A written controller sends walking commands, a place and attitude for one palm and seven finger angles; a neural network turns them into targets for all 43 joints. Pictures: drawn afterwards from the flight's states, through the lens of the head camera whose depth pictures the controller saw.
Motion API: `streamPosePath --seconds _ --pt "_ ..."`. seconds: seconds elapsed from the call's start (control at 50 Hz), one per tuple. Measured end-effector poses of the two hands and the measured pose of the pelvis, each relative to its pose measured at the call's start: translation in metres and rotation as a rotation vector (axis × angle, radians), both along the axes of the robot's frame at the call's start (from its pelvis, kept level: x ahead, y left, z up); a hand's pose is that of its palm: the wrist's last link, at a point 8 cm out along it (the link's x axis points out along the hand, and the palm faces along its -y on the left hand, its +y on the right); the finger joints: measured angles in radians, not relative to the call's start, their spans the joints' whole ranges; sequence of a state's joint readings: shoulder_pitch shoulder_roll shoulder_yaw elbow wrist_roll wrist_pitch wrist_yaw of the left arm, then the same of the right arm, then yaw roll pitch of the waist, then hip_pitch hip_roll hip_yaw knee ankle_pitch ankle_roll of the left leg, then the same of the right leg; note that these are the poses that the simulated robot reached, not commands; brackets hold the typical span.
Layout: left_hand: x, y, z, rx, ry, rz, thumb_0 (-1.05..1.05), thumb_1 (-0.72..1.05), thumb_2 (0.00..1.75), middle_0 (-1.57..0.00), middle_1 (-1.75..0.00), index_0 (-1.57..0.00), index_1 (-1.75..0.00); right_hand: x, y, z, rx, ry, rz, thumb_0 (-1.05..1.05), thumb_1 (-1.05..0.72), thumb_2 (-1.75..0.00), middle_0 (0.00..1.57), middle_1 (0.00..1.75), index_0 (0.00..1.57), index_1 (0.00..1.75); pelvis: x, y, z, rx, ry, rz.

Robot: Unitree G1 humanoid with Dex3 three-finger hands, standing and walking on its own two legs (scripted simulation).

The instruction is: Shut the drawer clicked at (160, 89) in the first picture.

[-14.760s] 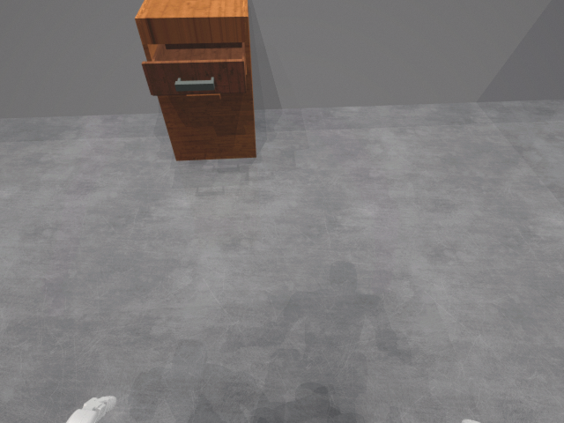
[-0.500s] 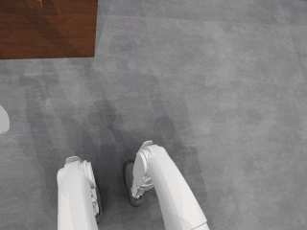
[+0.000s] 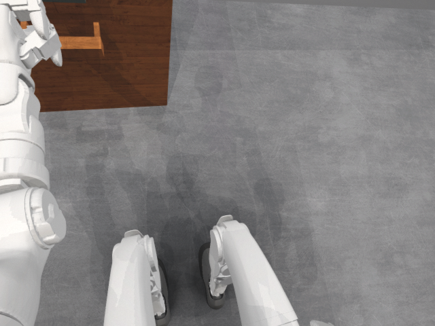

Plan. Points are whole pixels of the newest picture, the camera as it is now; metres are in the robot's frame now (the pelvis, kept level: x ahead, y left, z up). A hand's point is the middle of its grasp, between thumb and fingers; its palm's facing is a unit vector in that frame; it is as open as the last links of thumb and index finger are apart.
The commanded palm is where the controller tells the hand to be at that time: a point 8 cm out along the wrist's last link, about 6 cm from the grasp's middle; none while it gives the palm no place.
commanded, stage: draw the hand back to the body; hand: left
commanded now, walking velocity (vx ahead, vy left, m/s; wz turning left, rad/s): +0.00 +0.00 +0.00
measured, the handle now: out of the picture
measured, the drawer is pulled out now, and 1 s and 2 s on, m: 0.00 0.00 0.00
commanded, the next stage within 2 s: step back with the hand held close in 1.48 s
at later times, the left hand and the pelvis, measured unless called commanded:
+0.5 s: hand out of the picture +0.44 +0.22 +0.15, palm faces +0.14 -0.99 -0.04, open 3.3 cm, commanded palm +0.40 +0.25 +0.15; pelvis +0.05 -0.01 +0.12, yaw +6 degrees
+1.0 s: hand out of the picture +0.31 +0.25 +0.29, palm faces +0.35 -0.89 -0.31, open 3.3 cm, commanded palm +0.26 +0.29 +0.31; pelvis +0.08 +0.01 +0.21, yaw +7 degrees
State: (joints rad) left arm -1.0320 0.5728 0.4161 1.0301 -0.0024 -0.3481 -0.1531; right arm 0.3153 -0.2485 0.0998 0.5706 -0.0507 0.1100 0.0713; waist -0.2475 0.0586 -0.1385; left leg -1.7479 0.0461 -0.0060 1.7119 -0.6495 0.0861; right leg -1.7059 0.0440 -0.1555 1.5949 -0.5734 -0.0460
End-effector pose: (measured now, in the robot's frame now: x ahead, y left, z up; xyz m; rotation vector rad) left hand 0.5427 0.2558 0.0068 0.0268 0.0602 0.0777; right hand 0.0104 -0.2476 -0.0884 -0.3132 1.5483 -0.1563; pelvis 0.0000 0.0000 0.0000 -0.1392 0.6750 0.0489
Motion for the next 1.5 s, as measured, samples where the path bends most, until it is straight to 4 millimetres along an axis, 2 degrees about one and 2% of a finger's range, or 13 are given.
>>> streamPosePath --seconds 0.18,0.26,0.42,0.52,0.62,0.72,0.82,0.92,1.04,1.16,1.34,1.4,1.5 --pt "-0.004 0.005 0.014 0.021 -0.076 0.000 0.02 0.90 0.90 -1.40 -1.60 -1.40 -1.60 0.054 -0.018 -0.002 -0.021 -0.070 0.061 0.00 -0.90 -0.90 0.20 0.30 0.20 0.30 0.012 -0.006 0.004 0.006 0.006 0.018" --pt "-0.030 0.001 0.039 0.062 -0.080 -0.042 0.02 0.90 0.90 -1.40 -1.60 -1.40 -1.60 0.077 -0.014 0.009 0.021 -0.118 0.033 0.00 -0.91 -0.90 0.20 0.30 0.20 0.30 0.019 -0.006 0.026 0.019 -0.020 0.018" --pt "-0.112 0.008 0.102 0.012 0.051 0.022 0.02 0.90 0.90 -1.40 -1.60 -1.40 -1.60 0.144 0.008 0.069 0.117 -0.316 0.089 0.00 -0.91 -0.90 0.20 0.30 0.20 0.30 0.038 -0.010 0.096 0.064 -0.133 0.040" --pt "-0.139 0.016 0.154 0.016 -0.050 0.057 0.02 0.90 0.90 -1.40 -1.60 -1.40 -1.60 0.186 0.008 0.108 0.101 -0.479 0.150 0.00 -0.90 -0.90 0.20 0.30 0.20 0.30 0.048 -0.011 0.120 0.076 -0.216 0.068" --pt "-0.162 0.009 0.176 0.021 -0.020 -0.029 0.01 0.90 0.90 -1.40 -1.60 -1.40 -1.60 0.212 0.007 0.143 0.089 -0.598 0.167 0.00 -0.90 -0.90 0.20 0.30 0.20 0.30 0.053 -0.008 0.138 0.087 -0.302 0.077" --pt "-0.204 0.006 0.192 0.134 0.148 0.052 0.01 0.90 0.90 -1.40 -1.60 -1.40 -1.60 0.225 0.015 0.177 0.088 -0.653 0.124 0.01 -0.90 -0.90 0.20 0.30 0.20 0.30 0.061 -0.002 0.167 0.116 -0.396 0.060" --pt "-0.238 0.021 0.227 0.217 0.187 0.192 0.02 0.89 0.90 -1.40 -1.60 -1.40 -1.60 0.237 0.032 0.198 0.106 -0.699 0.134 0.01 -0.90 -0.90 0.20 0.30 0.20 0.30 0.069 0.002 0.189 0.134 -0.479 0.064" --pt "-0.253 0.035 0.270 0.261 0.121 0.291 0.02 0.89 0.90 -1.40 -1.60 -1.40 -1.60 0.250 0.050 0.211 0.145 -0.740 0.172 0.01 -0.90 -0.90 0.20 0.30 0.20 0.30 0.073 0.004 0.203 0.146 -0.550 0.079" --pt "-0.277 0.029 0.315 0.284 0.029 0.291 0.01 0.90 0.90 -1.40 -1.60 -1.40 -1.60 0.266 0.064 0.227 0.204 -0.815 0.192 0.01 -0.90 -0.90 0.20 0.30 0.20 0.30 0.082 0.007 0.216 0.156 -0.616 0.077" --pt "-0.313 0.035 0.342 0.332 -0.002 0.334 0.01 0.89 0.90 -1.40 -1.60 -1.40 -1.60 0.278 0.067 0.240 0.220 -0.861 0.223 0.01 -0.90 -0.90 0.20 0.30 0.20 0.30 0.086 0.004 0.223 0.162 -0.661 0.079" --pt "-0.362 0.036 0.412 0.489 -0.179 0.430 0.02 0.89 0.90 -1.40 -1.60 -1.40 -1.60 0.288 0.065 0.246 0.240 -0.917 0.272 0.01 -0.90 -0.90 0.20 0.30 0.20 0.30 0.085 0.000 0.227 0.170 -0.697 0.089" --pt "-0.371 0.035 0.416 0.497 -0.201 0.449 0.01 0.89 0.90 -1.40 -1.60 -1.40 -1.60 0.287 0.064 0.245 0.248 -0.920 0.267 0.01 -0.90 -0.90 0.20 0.30 0.20 0.30 0.081 -0.002 0.227 0.173 -0.707 0.092" --pt "-0.370 0.034 0.388 0.430 -0.118 0.468 0.01 0.89 0.90 -1.41 -1.60 -1.40 -1.60 0.278 0.058 0.242 0.238 -0.893 0.260 0.01 -0.90 -0.90 0.20 0.30 0.20 0.30 0.074 -0.009 0.228 0.177 -0.713 0.091"
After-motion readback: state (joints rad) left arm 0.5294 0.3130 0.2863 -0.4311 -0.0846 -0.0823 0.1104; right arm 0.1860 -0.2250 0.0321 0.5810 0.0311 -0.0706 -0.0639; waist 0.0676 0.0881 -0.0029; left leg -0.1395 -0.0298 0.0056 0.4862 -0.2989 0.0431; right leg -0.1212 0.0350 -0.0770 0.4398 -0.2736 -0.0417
